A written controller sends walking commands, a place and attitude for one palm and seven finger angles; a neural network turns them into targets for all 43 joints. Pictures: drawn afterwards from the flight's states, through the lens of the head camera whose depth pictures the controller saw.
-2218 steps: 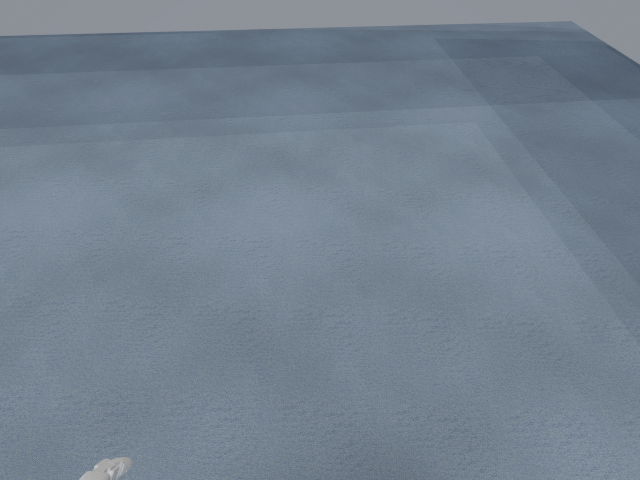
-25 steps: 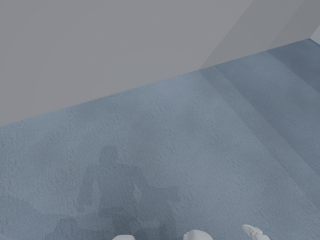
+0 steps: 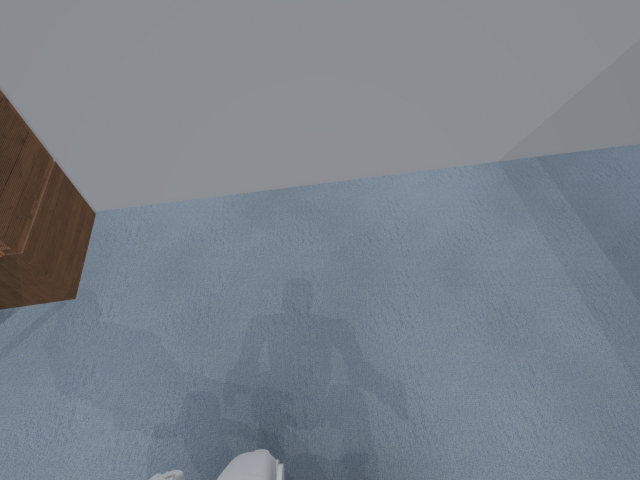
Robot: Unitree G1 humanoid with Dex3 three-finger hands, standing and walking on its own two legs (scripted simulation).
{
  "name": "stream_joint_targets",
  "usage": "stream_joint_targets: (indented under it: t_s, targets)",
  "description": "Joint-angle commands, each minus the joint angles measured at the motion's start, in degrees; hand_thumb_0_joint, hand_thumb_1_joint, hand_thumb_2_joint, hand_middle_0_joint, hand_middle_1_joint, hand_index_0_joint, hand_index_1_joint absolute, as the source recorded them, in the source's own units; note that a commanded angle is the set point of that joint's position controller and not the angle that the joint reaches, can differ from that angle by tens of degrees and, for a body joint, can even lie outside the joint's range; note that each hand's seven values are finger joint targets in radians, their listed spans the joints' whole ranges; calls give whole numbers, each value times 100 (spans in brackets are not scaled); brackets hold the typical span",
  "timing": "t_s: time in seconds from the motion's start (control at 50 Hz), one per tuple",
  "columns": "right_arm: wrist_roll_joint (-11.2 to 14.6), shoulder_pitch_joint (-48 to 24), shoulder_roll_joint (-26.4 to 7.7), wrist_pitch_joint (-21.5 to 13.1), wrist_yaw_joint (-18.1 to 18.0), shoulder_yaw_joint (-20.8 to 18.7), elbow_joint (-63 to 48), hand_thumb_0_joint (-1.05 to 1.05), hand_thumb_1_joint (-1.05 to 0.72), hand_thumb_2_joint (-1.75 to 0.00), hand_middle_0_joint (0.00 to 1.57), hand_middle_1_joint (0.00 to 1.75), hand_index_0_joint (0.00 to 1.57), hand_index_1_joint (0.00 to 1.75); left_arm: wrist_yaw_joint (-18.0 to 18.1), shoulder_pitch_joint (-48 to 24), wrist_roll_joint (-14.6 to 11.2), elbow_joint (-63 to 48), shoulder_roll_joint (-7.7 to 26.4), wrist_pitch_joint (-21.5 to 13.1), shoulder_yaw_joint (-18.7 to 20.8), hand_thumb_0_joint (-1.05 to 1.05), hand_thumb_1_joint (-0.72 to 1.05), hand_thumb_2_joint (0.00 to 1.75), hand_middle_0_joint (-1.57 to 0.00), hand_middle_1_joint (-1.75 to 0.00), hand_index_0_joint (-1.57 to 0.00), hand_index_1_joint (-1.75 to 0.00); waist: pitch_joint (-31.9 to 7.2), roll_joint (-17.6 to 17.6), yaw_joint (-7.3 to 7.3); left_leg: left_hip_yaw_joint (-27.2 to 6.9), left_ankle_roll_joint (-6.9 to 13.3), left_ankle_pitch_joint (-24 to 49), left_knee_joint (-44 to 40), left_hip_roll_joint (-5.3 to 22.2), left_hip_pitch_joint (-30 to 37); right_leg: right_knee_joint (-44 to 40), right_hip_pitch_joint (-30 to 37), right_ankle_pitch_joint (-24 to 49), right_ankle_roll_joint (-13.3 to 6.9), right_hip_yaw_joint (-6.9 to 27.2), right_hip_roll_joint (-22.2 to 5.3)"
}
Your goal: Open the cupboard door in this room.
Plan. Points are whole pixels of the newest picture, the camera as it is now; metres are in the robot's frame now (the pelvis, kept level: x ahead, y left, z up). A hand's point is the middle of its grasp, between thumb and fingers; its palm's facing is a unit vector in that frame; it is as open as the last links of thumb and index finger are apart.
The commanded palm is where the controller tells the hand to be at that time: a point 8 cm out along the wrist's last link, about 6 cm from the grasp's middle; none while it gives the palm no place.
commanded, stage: turn to face it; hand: left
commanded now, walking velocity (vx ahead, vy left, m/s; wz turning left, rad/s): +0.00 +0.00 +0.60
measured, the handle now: out of the picture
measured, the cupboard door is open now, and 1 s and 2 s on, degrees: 47 47 47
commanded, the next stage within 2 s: take the last steps up to it in 1.50 s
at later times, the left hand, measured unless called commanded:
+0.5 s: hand out of the picture +0.06 +0.22 -0.16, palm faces +0.30 -0.90 -0.30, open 7.4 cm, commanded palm none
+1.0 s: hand out of the picture -0.05 +0.22 -0.18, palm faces +0.60 -0.76 -0.24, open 7.4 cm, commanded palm none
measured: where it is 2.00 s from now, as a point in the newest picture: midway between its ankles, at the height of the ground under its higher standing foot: outside the picture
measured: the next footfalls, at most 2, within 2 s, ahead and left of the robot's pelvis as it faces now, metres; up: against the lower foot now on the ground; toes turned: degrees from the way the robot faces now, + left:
left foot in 0.12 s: +0.05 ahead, +0.13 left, +0.00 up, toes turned +10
right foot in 0.48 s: +0.09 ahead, -0.13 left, +0.00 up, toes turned +15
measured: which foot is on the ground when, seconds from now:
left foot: up 0.00-0.10, down 0.12-0.48, up 0.50-0.80, down 0.82-1.00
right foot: down 0.00-0.12, up 0.14-0.46, down 0.48-0.82, up 0.84-1.00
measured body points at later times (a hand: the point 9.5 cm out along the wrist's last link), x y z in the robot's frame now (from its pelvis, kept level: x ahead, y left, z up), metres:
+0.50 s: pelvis +0.01 -0.02 -0.02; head +0.06 -0.02 +0.43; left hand +0.05 +0.27 -0.14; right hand +0.17 -0.24 -0.17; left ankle +0.01 +0.12 -0.74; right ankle +0.05 -0.14 -0.75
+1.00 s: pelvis +0.02 +0.00 -0.01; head +0.05 +0.06 +0.44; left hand -0.08 +0.26 -0.16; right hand +0.26 -0.14 -0.13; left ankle -0.02 +0.09 -0.74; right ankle +0.08 -0.15 -0.66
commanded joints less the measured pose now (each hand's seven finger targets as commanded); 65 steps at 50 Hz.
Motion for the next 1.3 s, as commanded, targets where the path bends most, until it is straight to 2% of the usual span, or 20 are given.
stream_joint_targets:
  t_s: [0.0,0.06,0.1,0.14,0.22,0.4,0.42,0.46,0.48,0.56,0.68,0.76,0.78,0.8,0.84,0.92,1.18,1.2,1.24,1.28]
  targets:
    - [6,-560,-160,-282,-9,5,-644,0,-90,-90,20,30,20,30,95,415,31,-228,1468,-88,436,0,90,90,-20,-30,-20,-30,-866,-1121,407,352,49,41,-1316,-63,146,-186,1077,3677,-635,559,-1370]
    - [-25,104,-462,-338,-26,-79,-490,0,-90,-90,20,30,20,30,34,178,-52,-253,1444,-43,455,0,90,90,-20,-30,-20,-30,-1033,-635,-25,226,219,1512,-2788,-44,1655,823,125,2706,-126,87,-1211]
    - [-91,966,-1537,-370,-131,-366,-365,0,-90,-90,20,30,20,30,3,-292,-86,-660,779,22,273,0,90,90,-20,-30,-20,-30,-1306,1945,-531,-2973,1604,4951,-3295,2331,2813,3244,-2261,-2249,535,80,46]
    - [-109,900,-1385,-366,-227,-291,-339,0,-90,-90,20,30,20,30,30,-684,-35,-731,949,95,281,0,90,90,-20,-30,-20,-30,-1079,836,-418,-2607,1814,4022,-3317,2215,2247,3825,-2364,-1741,416,855,-72]
    - [-90,37,-995,-422,-292,-169,-568,0,-90,-90,20,30,20,30,-38,-319,-25,-359,924,145,325,0,90,90,-20,-30,-20,-30,-960,1052,39,-1729,1274,3015,-3362,1241,1660,3558,-1932,-709,443,992,108]
    - [-88,-244,-1067,-310,-227,-263,-649,0,-90,-90,20,30,20,30,-7,43,-82,-363,890,56,313,0,90,90,-20,-30,-20,-30,-907,883,237,-2199,1123,2325,-2948,895,665,483,-8,-194,350,705,681]
    - [-42,-386,-963,-309,-212,-255,-699,0,-90,-90,20,30,20,30,16,345,-66,-311,1057,-3,361,0,90,90,-20,-30,-20,-30,-987,604,426,-2039,892,1980,-2588,622,252,-394,663,292,331,818,542]
    - [5,-545,-422,-316,-156,-183,-927,0,-90,-90,20,30,20,30,97,532,53,-343,1858,-72,505,0,90,90,-20,-30,-20,-30,-783,-1839,601,-515,133,-916,-18,-581,-1149,-1682,953,422,-676,3383,-2035]
    - [-52,-488,-662,-291,-128,-216,-873,0,-90,-90,20,30,20,30,117,344,8,-383,1721,-70,420,0,90,90,-20,-30,-20,-30,-679,-1327,448,-814,204,-900,1006,-213,-958,-1521,339,731,-953,3012,-2102]
    - [-68,-216,-444,-155,-27,-180,-552,0,-90,-90,20,30,20,30,109,-357,-24,-553,1068,-81,271,0,90,90,-20,-30,-20,-30,-452,-1289,30,-402,18,90,1449,57,-766,-1065,163,1990,-659,1167,-1080]
    - [-3,-740,-130,-252,13,-3,-666,0,-90,-90,20,30,20,30,99,456,27,-267,1418,-95,405,0,90,90,-20,-30,-20,-30,-826,-1033,458,252,10,-62,-849,-85,-148,-362,1130,3628,-648,668,-1254]
    - [-14,-167,-339,-337,-24,-43,-549,0,-90,-90,20,30,20,30,44,313,-29,-214,1501,-69,465,0,90,90,-20,-30,-20,-30,-1019,-985,126,341,183,1032,-2486,-178,1165,493,584,3279,-247,238,-1222]
    - [-39,226,-650,-380,-42,-128,-463,0,-90,-90,20,30,20,30,18,223,-74,-273,1390,-50,441,0,90,90,-20,-30,-20,-30,-1256,-243,-118,-118,363,2083,-2929,206,2191,1346,-168,2546,34,15,-1070]
    - [-87,686,-1337,-416,-92,-306,-415,0,-90,-90,20,30,20,30,-30,78,-113,-503,956,-16,339,0,90,90,-20,-30,-20,-30,-1412,1628,-391,-2470,1200,4142,-3131,1891,3048,2732,-1914,-1166,510,-167,-149]
    - [-97,964,-1478,-347,-185,-300,-289,0,-90,-90,20,30,20,30,37,-527,-53,-729,987,83,277,0,90,90,-20,-30,-20,-30,-1219,1101,-443,-2541,1858,4315,-3201,2349,2479,3750,-2244,-1979,398,839,-83]
    - [-87,133,-971,-434,-308,-150,-508,0,-90,-90,20,30,20,30,-26,-346,-18,-308,952,145,314,0,90,90,-20,-30,-20,-30,-890,955,-3,-1860,1312,3277,-3414,1321,1738,3800,-2077,-680,447,1050,49]
    - [-81,2,-960,-346,-250,-228,-491,0,-90,-90,20,30,20,30,22,-103,-95,-350,880,34,274,0,90,90,-20,-30,-20,-30,-1073,943,200,-2244,1159,3375,-2817,885,1116,408,-83,-105,358,780,703]
    - [-41,-75,-851,-346,-244,-213,-528,0,-90,-90,20,30,20,30,45,144,-97,-286,980,-21,308,0,90,90,-20,-30,-20,-30,-1154,648,345,-2139,942,2985,-2532,661,758,-460,598,488,323,843,593]
    - [23,-151,-290,-359,-191,-126,-720,0,-90,-90,20,30,20,30,115,429,32,-250,1778,-113,459,0,90,90,-20,-30,-20,-30,-1020,-1634,505,-558,147,-770,-358,-620,-931,-1295,1450,1652,-640,3187,-1856]
    - [-66,-71,-489,-278,-157,-168,-539,0,-90,-90,20,30,20,30,134,26,-21,-310,1308,-117,311,0,90,90,-20,-30,-20,-30,-691,-950,224,-879,188,-594,1261,-170,-819,-1115,586,2290,-970,2338,-1607]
